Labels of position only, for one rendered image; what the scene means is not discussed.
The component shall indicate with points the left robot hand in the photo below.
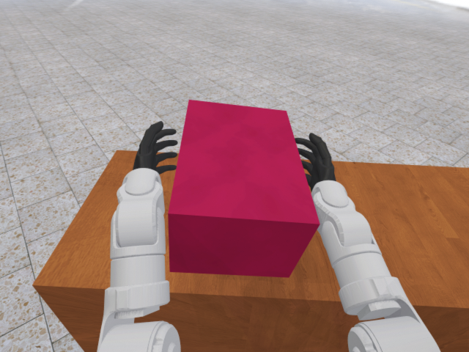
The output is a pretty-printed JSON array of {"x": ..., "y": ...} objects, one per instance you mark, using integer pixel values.
[{"x": 146, "y": 156}]

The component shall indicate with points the robot right forearm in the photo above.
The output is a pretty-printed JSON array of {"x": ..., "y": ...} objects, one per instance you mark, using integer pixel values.
[{"x": 367, "y": 288}]

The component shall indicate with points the robot left upper arm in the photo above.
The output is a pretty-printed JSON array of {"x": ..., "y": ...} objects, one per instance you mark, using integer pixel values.
[{"x": 157, "y": 336}]

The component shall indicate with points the robot left forearm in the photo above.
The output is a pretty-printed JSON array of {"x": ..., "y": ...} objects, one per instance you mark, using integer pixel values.
[{"x": 138, "y": 282}]

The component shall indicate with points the right robot hand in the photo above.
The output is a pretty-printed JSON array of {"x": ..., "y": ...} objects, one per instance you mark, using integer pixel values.
[{"x": 321, "y": 167}]

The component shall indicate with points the robot right upper arm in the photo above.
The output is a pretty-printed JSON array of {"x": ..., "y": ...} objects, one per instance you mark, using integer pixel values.
[{"x": 401, "y": 334}]

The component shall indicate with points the pedestal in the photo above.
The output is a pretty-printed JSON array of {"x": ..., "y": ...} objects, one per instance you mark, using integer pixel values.
[{"x": 418, "y": 215}]

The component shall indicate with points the carton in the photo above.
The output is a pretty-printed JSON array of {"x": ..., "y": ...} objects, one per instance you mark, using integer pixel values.
[{"x": 240, "y": 203}]

